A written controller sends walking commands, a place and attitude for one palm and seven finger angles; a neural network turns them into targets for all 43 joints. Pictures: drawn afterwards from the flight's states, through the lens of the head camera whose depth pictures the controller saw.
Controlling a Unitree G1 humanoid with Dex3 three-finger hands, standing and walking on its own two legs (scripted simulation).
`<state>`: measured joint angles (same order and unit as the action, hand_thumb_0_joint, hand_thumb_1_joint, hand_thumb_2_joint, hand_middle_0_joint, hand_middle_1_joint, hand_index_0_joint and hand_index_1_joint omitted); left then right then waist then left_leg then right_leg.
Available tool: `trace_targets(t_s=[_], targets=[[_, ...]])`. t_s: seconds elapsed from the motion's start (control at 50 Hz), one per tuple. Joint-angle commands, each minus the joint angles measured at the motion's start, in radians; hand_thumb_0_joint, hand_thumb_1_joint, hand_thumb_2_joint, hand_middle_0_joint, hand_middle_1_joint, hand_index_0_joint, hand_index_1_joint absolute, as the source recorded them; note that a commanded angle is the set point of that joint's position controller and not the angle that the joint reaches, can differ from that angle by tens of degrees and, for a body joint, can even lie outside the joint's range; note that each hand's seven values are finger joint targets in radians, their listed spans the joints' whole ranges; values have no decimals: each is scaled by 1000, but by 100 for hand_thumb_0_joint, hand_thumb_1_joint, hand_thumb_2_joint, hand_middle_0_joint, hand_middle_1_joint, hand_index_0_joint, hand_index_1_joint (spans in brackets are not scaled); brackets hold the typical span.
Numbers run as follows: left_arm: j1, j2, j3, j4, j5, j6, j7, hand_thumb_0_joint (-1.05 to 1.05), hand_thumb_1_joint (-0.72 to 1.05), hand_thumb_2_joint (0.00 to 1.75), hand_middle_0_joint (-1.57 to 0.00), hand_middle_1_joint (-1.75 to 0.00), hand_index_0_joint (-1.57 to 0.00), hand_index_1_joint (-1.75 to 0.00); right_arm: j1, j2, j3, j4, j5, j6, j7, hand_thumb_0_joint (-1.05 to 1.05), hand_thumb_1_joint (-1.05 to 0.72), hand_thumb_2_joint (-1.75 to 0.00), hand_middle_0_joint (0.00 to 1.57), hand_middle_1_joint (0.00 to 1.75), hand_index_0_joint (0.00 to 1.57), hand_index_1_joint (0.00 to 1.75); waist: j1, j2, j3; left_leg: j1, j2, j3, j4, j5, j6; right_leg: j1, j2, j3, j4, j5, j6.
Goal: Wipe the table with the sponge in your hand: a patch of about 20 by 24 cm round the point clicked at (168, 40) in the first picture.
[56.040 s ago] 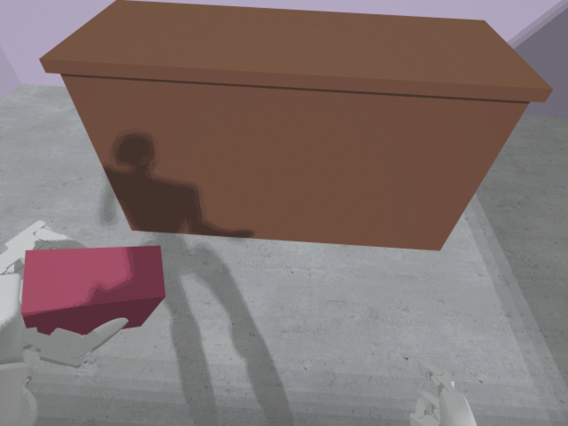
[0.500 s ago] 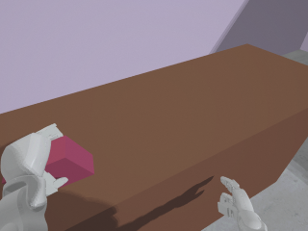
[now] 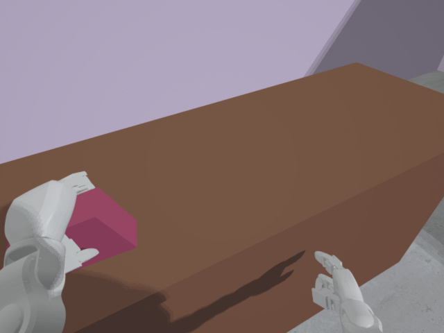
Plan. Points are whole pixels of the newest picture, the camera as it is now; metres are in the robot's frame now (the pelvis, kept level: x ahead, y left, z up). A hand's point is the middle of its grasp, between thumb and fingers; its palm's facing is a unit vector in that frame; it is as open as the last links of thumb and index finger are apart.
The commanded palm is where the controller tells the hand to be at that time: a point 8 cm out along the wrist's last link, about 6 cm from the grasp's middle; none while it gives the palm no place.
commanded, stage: lift the sponge slowly off the table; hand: left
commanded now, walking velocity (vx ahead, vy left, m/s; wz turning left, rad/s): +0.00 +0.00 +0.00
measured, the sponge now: (86, 238) +0.20 +0.27 +0.12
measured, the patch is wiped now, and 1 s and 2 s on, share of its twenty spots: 0.90 0.90 0.90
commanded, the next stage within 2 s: bring the sponge back beside the body in 1.30 s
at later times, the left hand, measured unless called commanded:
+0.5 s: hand (73, 208) +0.20 +0.27 +0.19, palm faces +0.30 -0.19 -0.93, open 9.7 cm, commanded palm +0.15 +0.27 +0.26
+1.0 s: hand (58, 193) +0.20 +0.28 +0.22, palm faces +0.36 -0.17 -0.92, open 9.7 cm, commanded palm +0.15 +0.27 +0.30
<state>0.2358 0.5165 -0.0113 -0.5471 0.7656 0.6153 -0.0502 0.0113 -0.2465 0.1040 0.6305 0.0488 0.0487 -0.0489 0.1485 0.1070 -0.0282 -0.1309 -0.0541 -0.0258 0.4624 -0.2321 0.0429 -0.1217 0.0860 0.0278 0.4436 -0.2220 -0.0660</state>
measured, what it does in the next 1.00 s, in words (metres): stands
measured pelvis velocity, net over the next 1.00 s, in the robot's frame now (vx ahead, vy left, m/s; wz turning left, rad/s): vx -0.02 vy -0.01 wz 0.02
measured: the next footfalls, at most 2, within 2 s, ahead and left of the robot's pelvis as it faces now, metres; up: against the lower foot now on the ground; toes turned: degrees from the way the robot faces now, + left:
none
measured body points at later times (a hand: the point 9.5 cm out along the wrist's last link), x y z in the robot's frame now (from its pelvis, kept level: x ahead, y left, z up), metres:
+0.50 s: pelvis -0.01 -0.02 +0.00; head -0.05 -0.06 +0.44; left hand +0.18 +0.27 +0.24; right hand +0.27 -0.18 -0.04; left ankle +0.02 +0.09 -0.74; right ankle +0.02 -0.08 -0.74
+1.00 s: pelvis -0.02 -0.01 +0.00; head -0.06 -0.06 +0.44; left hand +0.18 +0.28 +0.27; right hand +0.27 -0.18 -0.04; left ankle +0.02 +0.09 -0.74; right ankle +0.02 -0.08 -0.74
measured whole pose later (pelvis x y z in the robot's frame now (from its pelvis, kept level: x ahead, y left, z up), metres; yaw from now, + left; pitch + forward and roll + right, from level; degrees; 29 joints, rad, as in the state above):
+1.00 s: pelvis -0.02 -0.01 +0.00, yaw +1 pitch -7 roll +0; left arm -0.05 0.61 0.01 -0.43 0.71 0.65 -0.13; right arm -0.02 -0.26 0.11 0.63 0.07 0.02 -0.11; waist 0.18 0.11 -0.01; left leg -0.14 -0.05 -0.05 0.47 -0.21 0.02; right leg -0.13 0.09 0.01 0.46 -0.21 -0.08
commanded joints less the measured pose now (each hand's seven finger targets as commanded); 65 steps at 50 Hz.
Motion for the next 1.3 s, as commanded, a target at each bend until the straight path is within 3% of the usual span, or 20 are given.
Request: trace_targets(t_s=[0.0, 0.14, 0.18, 0.24, 0.4, 0.44, 0.52, 0.64, 0.7, 0.74, 0.8, 0.84, 0.96, 1.0, 1.04, 1.1, 1.14, 1.18, 1.26, 1.28], targets=[[-189, 184, 137, -178, 18, -22, 29, 0, 10, 130, -120, -160, -120, -160, -291, -78, -38, -202, 2, -68, -10, 0, -90, -90, 20, 30, 20, 30, 6, -58, -98, 4, 27, -56, -66, 162, -1, 6, -35, 83, -95, 39, 6], [-279, 278, 201, -227, 26, -20, 30, 0, 10, 130, -120, -160, -120, -160, -322, -78, -36, -210, 5, -73, -20, 0, -90, -90, 20, 30, 20, 30, 10, 1, -141, 25, 19, -56, -55, 160, -2, 15, -35, 145, -102, 29, -4], [-271, 275, 206, -137, 21, -14, 29, 0, 10, 130, -120, -160, -120, -160, -304, -78, -32, -196, 1, -67, -26, 0, -90, -90, 20, 30, 20, 30, 9, -57, -108, 8, 16, -48, -47, 166, -4, 7, -46, 122, -107, 30, 5], [-309, 305, 217, -202, 20, -17, 18, 0, 10, 130, -120, -160, -120, -160, -336, -80, -34, -209, 11, -72, -28, 0, -90, -90, 20, 30, 20, 30, 10, 10, -143, 27, 14, -53, -49, 158, -4, 10, -42, 150, -107, 21, 0], [-445, 258, 143, -72, 21, -12, -6, 0, 10, 130, -120, -160, -120, -160, -323, -79, -26, -192, 8, -90, -55, 0, -90, -90, 20, 30, 20, 30, 2, -40, -95, 18, 12, -50, -64, 99, -4, -27, -56, 113, -131, -58, 9], [-489, 291, 163, -169, 32, -17, -4, 0, 10, 130, -120, -160, -120, -160, -346, -74, -30, -206, 15, -103, -52, 0, -90, -90, 20, 30, 20, 30, 6, 30, -157, 39, 13, -57, -66, 108, -6, -3, -50, 150, -116, -43, -4], [-390, 302, 207, -148, 7, -10, -8, 0, 10, 130, -120, -160, -120, -160, -330, -75, -30, -202, 4, -75, -40, 0, -90, -90, 20, 30, 20, 30, 25, -61, -160, 17, 12, -43, -52, 187, -6, 40, -59, 122, -97, 74, 6], [-373, 356, 272, -190, -20, 3, -9, 0, 10, 130, -120, -160, -120, -160, -343, -78, -31, -214, 17, -53, -30, 0, -90, -90, 20, 30, 20, 30, 25, 4, -160, 16, 16, -45, -45, 174, -12, 20, -52, 162, -99, 56, -2], [-344, 334, 260, -129, -39, 4, -18, 0, 10, 130, -120, -160, -120, -160, -332, -80, -26, -216, 15, -43, -34, 0, -90, -90, 20, 30, 20, 30, 26, -64, -127, 0, 15, -39, -36, 162, -9, 9, -62, 131, -103, 41, 11], [-409, 354, 259, -181, -36, 3, -20, 0, 10, 130, -120, -160, -120, -160, -349, -80, -27, -223, 24, -57, -38, 0, -90, -90, 20, 30, 20, 30, 14, -7, -132, 16, 17, -45, -38, 137, -11, -16, -59, 162, -112, -6, 5], [-458, 341, 229, -63, -38, 3, -27, 0, 10, 130, -120, -160, -120, -160, -329, -86, -25, -209, 19, -63, -57, 0, -90, -90, 20, 30, 20, 30, 9, -80, -74, 0, 14, -42, -33, 85, -9, -55, -71, 140, -139, -88, 17], [-560, 360, 216, -103, -21, 0, -30, 0, 10, 130, -120, -160, -120, -160, -347, -82, -26, -212, 27, -83, -63, 0, -90, -90, 20, 30, 20, 30, 0, -2, -102, 18, 13, -51, -39, 55, -12, -66, -72, 183, -147, -135, 5], [-700, 337, 166, -153, -1, -4, -25, 0, 10, 130, -120, -160, -120, -160, -348, -72, -24, -215, 18, -116, -71, 0, -90, -90, 20, 30, 20, 30, 17, 42, -193, 37, 9, -64, -57, 97, -14, 2, -74, 131, -102, -67, -8], [-630, 329, 180, -86, -6, 7, -28, 0, 10, 130, -120, -160, -120, -160, -336, -76, -25, -196, 14, -104, -66, 0, -90, -90, 20, 30, 20, 30, 19, -36, -160, 25, 15, -62, -65, 123, -15, 1, -67, 120, -107, -26, -2], [-627, 366, 220, -174, -4, 16, -26, 0, 10, 130, -120, -160, -120, -160, -351, -71, -25, -214, 24, -96, -54, 0, -90, -90, 20, 30, 20, 30, 26, 38, -195, 33, 22, -67, -75, 143, -17, 18, -58, 148, -91, 6, -13], [-538, 358, 250, -114, -38, 26, -28, 0, 10, 130, -120, -160, -120, -160, -339, -74, -23, -209, 20, -62, -44, 0, -90, -90, 20, 30, 20, 30, 36, -64, -157, 3, 25, -54, -71, 165, -18, 25, -59, 112, -89, 44, -3], [-552, 373, 264, -171, -41, 30, -30, 0, 10, 130, -120, -160, -120, -160, -347, -73, -23, -223, 28, -54, -35, 0, -90, -90, 20, 30, 20, 30, 30, 3, -176, 14, 31, -56, -75, 161, -19, 15, -53, 140, -86, 38, -10], [-522, 352, 260, -134, -66, 33, -30, 0, 10, 130, -120, -160, -120, -160, -339, -73, -19, -225, 29, -40, -29, 0, -90, -90, 20, 30, 20, 30, 32, -66, -152, -8, 32, -52, -70, 163, -20, 14, -58, 109, -85, 41, -2], [-542, 307, 215, -141, -80, 38, -37, 0, 10, 130, -120, -160, -120, -160, -344, -75, -13, -244, 37, -32, -30, 0, -90, -90, 20, 30, 20, 30, 21, -4, -137, -4, 32, -50, -75, 107, -18, -24, -58, 96, -92, -21, -1], [-520, 307, 220, -136, -84, 35, -35, 0, 10, 130, -120, -160, -120, -160, -339, -74, -17, -239, 36, -35, -32, 0, -90, -90, 20, 30, 20, 30, 22, -47, -134, -2, 33, -51, -66, 121, -17, -23, -60, 100, -93, -9, 0]])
